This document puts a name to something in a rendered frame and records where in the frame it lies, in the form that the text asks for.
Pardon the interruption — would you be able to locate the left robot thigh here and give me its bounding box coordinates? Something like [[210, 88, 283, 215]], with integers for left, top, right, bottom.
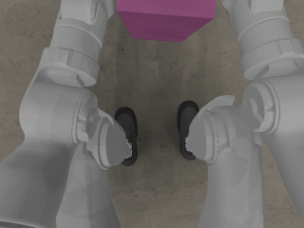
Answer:
[[56, 116, 122, 228]]

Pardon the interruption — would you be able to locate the robot left forearm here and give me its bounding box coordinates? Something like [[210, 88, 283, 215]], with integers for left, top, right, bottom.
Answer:
[[19, 0, 115, 129]]

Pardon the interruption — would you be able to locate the carton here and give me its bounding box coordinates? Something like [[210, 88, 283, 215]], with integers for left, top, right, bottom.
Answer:
[[116, 0, 217, 42]]

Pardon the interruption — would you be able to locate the left robot shin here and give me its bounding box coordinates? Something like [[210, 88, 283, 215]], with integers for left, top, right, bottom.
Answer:
[[97, 108, 132, 165]]

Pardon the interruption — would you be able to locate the left robot upper arm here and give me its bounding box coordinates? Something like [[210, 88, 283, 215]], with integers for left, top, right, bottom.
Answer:
[[0, 81, 99, 228]]

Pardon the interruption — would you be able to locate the right robot upper arm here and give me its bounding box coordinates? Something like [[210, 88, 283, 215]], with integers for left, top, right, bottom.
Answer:
[[239, 72, 304, 220]]

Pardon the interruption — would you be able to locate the robot right forearm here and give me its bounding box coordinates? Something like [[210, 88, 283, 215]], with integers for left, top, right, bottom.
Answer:
[[220, 0, 304, 81]]

